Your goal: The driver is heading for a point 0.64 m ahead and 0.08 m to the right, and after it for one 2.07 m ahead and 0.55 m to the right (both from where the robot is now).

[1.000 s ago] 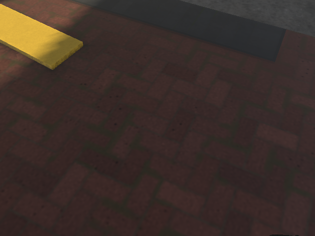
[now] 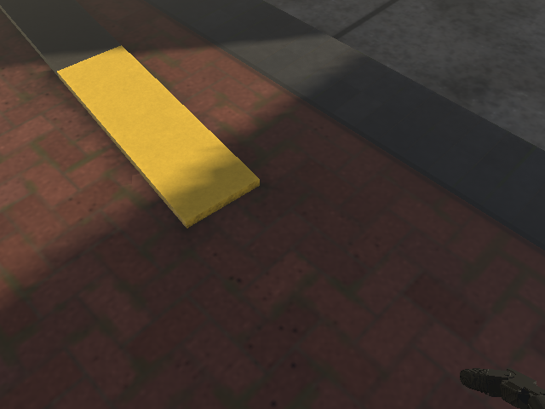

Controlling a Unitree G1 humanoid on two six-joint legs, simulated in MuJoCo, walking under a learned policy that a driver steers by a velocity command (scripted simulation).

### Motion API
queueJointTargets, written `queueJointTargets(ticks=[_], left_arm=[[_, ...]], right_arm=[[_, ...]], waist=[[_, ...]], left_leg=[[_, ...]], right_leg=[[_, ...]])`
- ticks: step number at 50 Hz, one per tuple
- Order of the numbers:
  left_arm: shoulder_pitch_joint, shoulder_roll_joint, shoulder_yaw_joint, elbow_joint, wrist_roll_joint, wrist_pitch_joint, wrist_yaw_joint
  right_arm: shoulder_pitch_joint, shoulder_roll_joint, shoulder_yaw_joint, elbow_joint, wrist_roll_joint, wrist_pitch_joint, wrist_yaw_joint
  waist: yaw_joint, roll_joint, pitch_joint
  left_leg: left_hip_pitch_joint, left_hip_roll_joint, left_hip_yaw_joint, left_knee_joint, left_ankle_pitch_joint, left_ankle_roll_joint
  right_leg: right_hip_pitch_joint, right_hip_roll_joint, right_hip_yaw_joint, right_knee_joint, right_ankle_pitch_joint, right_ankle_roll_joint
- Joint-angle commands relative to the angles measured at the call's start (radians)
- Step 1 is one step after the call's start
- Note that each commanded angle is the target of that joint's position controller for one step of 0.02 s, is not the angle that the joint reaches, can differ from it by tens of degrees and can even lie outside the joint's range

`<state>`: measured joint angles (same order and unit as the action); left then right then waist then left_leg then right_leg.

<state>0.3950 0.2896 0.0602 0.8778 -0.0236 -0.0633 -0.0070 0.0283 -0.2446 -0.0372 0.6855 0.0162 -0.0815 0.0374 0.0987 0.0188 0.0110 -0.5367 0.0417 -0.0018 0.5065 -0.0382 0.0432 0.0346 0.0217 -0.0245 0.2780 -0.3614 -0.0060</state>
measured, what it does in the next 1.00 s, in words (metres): walks ahead: left foot, then right foot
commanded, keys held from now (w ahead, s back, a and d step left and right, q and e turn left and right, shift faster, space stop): w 0.74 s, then no key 0.26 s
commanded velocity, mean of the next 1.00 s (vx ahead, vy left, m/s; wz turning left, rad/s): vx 0.45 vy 0.00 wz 0.01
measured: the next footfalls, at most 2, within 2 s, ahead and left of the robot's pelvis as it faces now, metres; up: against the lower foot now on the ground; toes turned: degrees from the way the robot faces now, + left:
left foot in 0.02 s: +0.18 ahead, +0.12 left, +0.00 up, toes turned +1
right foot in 0.56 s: +0.48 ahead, -0.13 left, +0.00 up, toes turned -3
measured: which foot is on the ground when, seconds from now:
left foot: up 0.00-0.00, down 0.02-0.58, up 0.60-1.00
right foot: down 0.00-0.04, up 0.06-0.54, down 0.56-1.00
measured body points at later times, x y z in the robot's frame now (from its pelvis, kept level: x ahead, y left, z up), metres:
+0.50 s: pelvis +0.27 +0.00 +0.00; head +0.30 +0.01 +0.45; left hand +0.49 +0.23 -0.08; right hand +0.26 -0.28 -0.12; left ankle +0.14 +0.12 -0.73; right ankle +0.44 -0.13 -0.71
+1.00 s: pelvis +0.52 -0.02 +0.01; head +0.55 -0.02 +0.45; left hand +0.56 +0.26 -0.13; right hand +0.71 -0.27 -0.10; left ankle +0.67 +0.10 -0.72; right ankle +0.44 -0.12 -0.73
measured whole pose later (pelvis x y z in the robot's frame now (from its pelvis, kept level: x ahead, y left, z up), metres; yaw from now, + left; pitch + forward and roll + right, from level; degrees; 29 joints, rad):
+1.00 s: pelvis +0.52 -0.02 +0.01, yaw -1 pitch +2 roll -2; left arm 0.31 0.27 0.05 0.88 -0.01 -0.05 0.00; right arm 0.09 -0.26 -0.04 0.79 -0.01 -0.07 0.02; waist 0.06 0.04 0.02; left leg -0.53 0.05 -0.03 0.52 0.05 0.01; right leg -0.06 0.06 -0.05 0.33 -0.30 -0.03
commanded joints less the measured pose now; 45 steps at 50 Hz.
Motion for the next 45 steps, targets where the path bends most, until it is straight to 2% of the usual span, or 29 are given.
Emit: queueJointTargets(ticks=[1,2,3,4,5,6,7,8,9,12,14,18,21,23,25,26,27,28,29,30,31,32,33,34,37,39,41,43,45], left_arm=[[-0.033,0.158,0.03,-0.049,0.001,0.004,0.013],[-0.035,0.104,0.006,-0.08,0.029,0.0,0.016],[0.088,0.004,-0.022,-0.092,0.02,-0.023,0.009],[0.018,0.109,0.0,-0.082,0.0,-0.039,0.002],[-0.074,0.144,0.01,-0.115,-0.015,-0.049,-0.004],[-0.119,0.134,0.008,-0.123,-0.007,-0.05,-0.001],[-0.137,0.128,0.012,-0.126,0.009,-0.045,0.001],[-0.113,0.116,0.014,-0.123,0.011,-0.035,0.0],[-0.093,0.099,0.011,-0.116,0.009,-0.023,0.0],[-0.134,0.072,0.005,-0.133,0.019,-0.003,0.007],[-0.197,0.062,0.001,-0.152,0.023,-0.004,0.006],[-0.331,0.037,-0.011,-0.184,0.017,-0.017,-0.008],[-0.416,0.042,-0.013,-0.217,0.008,-0.024,-0.024],[-0.441,0.054,-0.011,-0.236,0.006,-0.029,-0.035],[-0.414,0.073,-0.005,-0.237,0.008,-0.033,-0.042],[-0.358,0.091,0.004,-0.225,0.011,-0.035,-0.042],[-0.234,0.123,0.024,-0.187,0.016,-0.035,-0.036],[-0.063,0.183,0.047,-0.146,0.022,-0.034,-0.026],[0.039,0.29,0.072,-0.131,0.037,-0.026,-0.02],[0.067,0.22,0.054,-0.124,0.021,-0.021,-0.023],[0.002,0.172,0.035,-0.131,0.016,-0.021,-0.021],[-0.065,0.147,0.027,-0.143,0.018,-0.019,-0.019],[-0.122,0.12,0.019,-0.147,0.024,-0.019,-0.022],[-0.159,0.092,0.01,-0.152,0.033,-0.025,-0.025],[-0.172,0.099,0.015,-0.139,0.029,-0.042,-0.026],[-0.164,0.119,0.02,-0.121,0.034,-0.044,-0.017],[-0.157,0.124,0.021,-0.106,0.033,-0.034,-0.006],[-0.131,0.132,0.021,-0.09,0.03,-0.025,0.002],[-0.097,0.14,0.021,-0.066,0.025,-0.015,0.007]], right_arm=[[0.198,-0.181,-0.071,-0.006,-0.008,-0.018,-0.007],[0.39,-0.261,-0.092,0.025,-0.02,-0.014,-0.019],[0.415,-0.315,-0.099,0.045,-0.018,-0.008,-0.013],[0.413,-0.219,-0.075,0.038,-0.005,-0.006,-0.012],[0.345,-0.187,-0.061,0.032,-0.003,-0.006,-0.015],[0.276,-0.171,-0.054,0.022,-0.009,-0.005,-0.014],[0.227,-0.146,-0.047,0.017,-0.017,-0.005,-0.01],[0.201,-0.131,-0.041,0.016,-0.025,-0.009,-0.009],[0.191,-0.126,-0.042,0.019,-0.023,-0.014,-0.008],[0.206,-0.156,-0.05,0.047,-0.015,-0.028,-0.015],[0.232,-0.168,-0.053,0.066,-0.014,-0.025,-0.024],[0.29,-0.191,-0.056,0.099,-0.005,-0.014,-0.033],[0.35,-0.205,-0.058,0.132,0.002,-0.002,-0.034],[0.366,-0.211,-0.061,0.148,0.005,0.009,-0.038],[0.36,-0.221,-0.066,0.157,0.007,0.02,-0.043],[0.342,-0.229,-0.067,0.157,0.007,0.025,-0.045],[0.328,-0.22,-0.063,0.155,0.006,0.031,-0.047],[0.332,-0.18,-0.045,0.14,-0.008,0.031,-0.051],[0.447,-0.075,-0.011,0.113,-0.015,0.01,-0.044],[0.426,-0.103,-0.014,0.13,-0.009,-0.013,-0.037],[0.341,-0.184,-0.037,0.109,0.019,-0.026,-0.029],[0.271,-0.182,-0.035,0.091,0.023,-0.03,-0.029],[0.235,-0.171,-0.036,0.085,0.009,-0.026,-0.033],[0.246,-0.163,-0.041,0.091,0.0,-0.014,-0.037],[0.282,-0.116,-0.034,0.105,-0.006,0.017,-0.042],[0.231,-0.11,-0.034,0.088,-0.018,0.022,-0.048],[0.188,-0.085,-0.024,0.079,-0.025,0.016,-0.046],[0.122,-0.065,-0.016,0.07,-0.022,0.009,-0.037],[0.077,-0.073,-0.016,0.06,-0.018,0.008,-0.029]], waist=[[-0.176,-0.094,-0.133],[-0.243,0.03,-0.291],[-0.168,0.291,-0.394],[-0.214,0.181,-0.342],[-0.205,0.133,-0.203],[-0.173,0.055,-0.129],[-0.143,0.037,-0.075],[-0.107,0.065,-0.066],[-0.09,0.073,-0.062],[-0.079,0.05,-0.021],[-0.095,0.032,-0.002],[-0.146,0.031,0.026],[-0.18,0.034,0.046],[-0.178,0.044,0.054],[-0.151,0.061,0.036],[-0.114,0.071,0.004],[-0.049,0.06,-0.071],[0.016,0.013,-0.207],[-0.009,-0.223,-0.359],[0.014,-0.277,-0.423],[0.011,-0.195,-0.265],[-0.011,-0.128,-0.164],[-0.042,-0.083,-0.086],[-0.078,-0.1,-0.055],[-0.12,-0.11,-0.039],[-0.123,-0.083,-0.008],[-0.116,-0.079,-0.013],[-0.085,-0.087,-0.023],[-0.064,-0.093,-0.036]], left_leg=[[0.363,-0.031,0.03,-0.036,-0.007,0.07],[0.671,0.173,-0.198,0.004,0.046,0.144],[0.947,0.357,-0.649,-0.105,-0.162,0.292],[0.91,0.332,-0.682,-0.169,-0.305,0.261],[0.786,0.3,-0.542,-0.192,-0.279,0.224],[0.645,0.261,-0.442,-0.217,-0.183,0.206],[0.531,0.228,-0.373,-0.25,-0.102,0.201],[0.457,0.206,-0.328,-0.279,-0.051,0.199],[0.413,0.193,-0.295,-0.309,-0.032,0.204],[0.352,0.182,-0.205,-0.364,0.043,0.219],[0.363,0.169,-0.157,-0.377,0.068,0.208],[0.384,0.136,-0.074,-0.377,0.059,0.166],[0.464,0.17,-0.083,-0.347,0.037,0.16],[0.534,0.202,-0.096,-0.308,0.068,0.148],[0.584,0.221,-0.103,-0.254,0.159,0.128],[0.591,0.21,-0.089,-0.189,0.294,0.114],[0.568,0.166,-0.05,-0.044,0.435,0.09],[0.429,0.115,-0.006,0.195,0.34,0.055],[0.014,-0.042,0.042,0.6,-0.071,-0.023],[-0.145,-0.088,-0.095,0.752,-0.535,-0.027],[-0.244,-0.026,-0.114,0.822,-0.495,-0.014],[-0.245,0.026,-0.081,0.79,-0.404,-0.006],[-0.211,0.06,-0.064,0.722,-0.334,-0.009],[-0.145,0.09,-0.071,0.666,-0.283,-0.011],[-0.073,0.104,-0.062,0.589,-0.212,-0.035],[-0.098,0.098,-0.052,0.49,-0.147,-0.061],[-0.054,0.078,-0.031,0.333,-0.04,-0.069],[0.014,0.044,-0.003,0.191,0.084,-0.065],[0.051,0.02,-0.005,0.112,0.15,-0.062]], right_leg=[[-0.077,-0.2,0.065,0.272,0.769,-0.11],[-0.29,-0.136,0.014,0.597,0.483,-0.068],[-0.671,0.031,0.042,0.901,-0.193,-0.018],[-0.791,-0.021,0.145,1.002,-0.228,-0.027],[-0.844,-0.066,0.121,1.005,-0.135,-0.036],[-0.809,-0.109,0.094,0.961,-0.045,-0.033],[-0.77,-0.135,0.09,0.907,0.01,-0.025],[-0.708,-0.157,0.098,0.879,0.046,-0.019],[-0.673,-0.163,0.095,0.854,0.063,-0.011],[-0.695,-0.172,0.082,0.755,0.149,0.02],[-0.724,-0.174,0.079,0.643,0.262,0.031],[-0.673,-0.133,0.042,0.399,0.445,0.025],[-0.676,-0.111,0.034,0.31,0.441,0.012],[-0.689,-0.101,0.038,0.268,0.381,-0.012],[-0.637,-0.084,0.027,0.238,0.307,-0.04],[-0.549,-0.059,0.003,0.219,0.282,-0.058],[-0.373,-0.026,-0.028,0.196,0.295,-0.084],[-0.09,-0.109,0.054,0.245,0.349,-0.132],[0.313,-0.366,0.499,0.204,0.216,-0.29],[0.372,-0.419,0.764,0.052,0.098,-0.331],[0.261,-0.389,0.636,0.035,0.031,-0.28],[0.115,-0.35,0.504,0.02,0.074,-0.248],[-0.027,-0.308,0.409,-0.015,0.149,-0.235],[-0.125,-0.274,0.343,-0.048,0.212,-0.22],[-0.229,-0.248,0.245,-0.121,0.318,-0.238],[-0.238,-0.243,0.172,-0.116,0.577,-0.242],[-0.241,-0.201,0.074,-0.085,0.754,-0.21],[-0.239,-0.174,0.023,-0.071,0.768,-0.184],[-0.197,-0.187,0.031,-0.052,0.736,-0.18]])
